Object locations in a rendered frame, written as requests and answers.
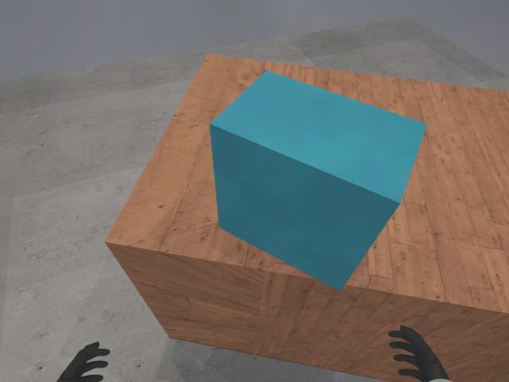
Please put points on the left robot hand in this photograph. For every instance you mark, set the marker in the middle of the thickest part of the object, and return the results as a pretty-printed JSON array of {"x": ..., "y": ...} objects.
[{"x": 78, "y": 366}]

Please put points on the right robot hand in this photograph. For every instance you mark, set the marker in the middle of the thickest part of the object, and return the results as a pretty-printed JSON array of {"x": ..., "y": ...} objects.
[{"x": 424, "y": 358}]

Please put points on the carton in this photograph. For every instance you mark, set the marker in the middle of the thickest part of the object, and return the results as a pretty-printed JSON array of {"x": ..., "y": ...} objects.
[{"x": 309, "y": 176}]

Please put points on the pedestal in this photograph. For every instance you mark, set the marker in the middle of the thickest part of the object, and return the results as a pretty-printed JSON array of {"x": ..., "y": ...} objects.
[{"x": 440, "y": 266}]

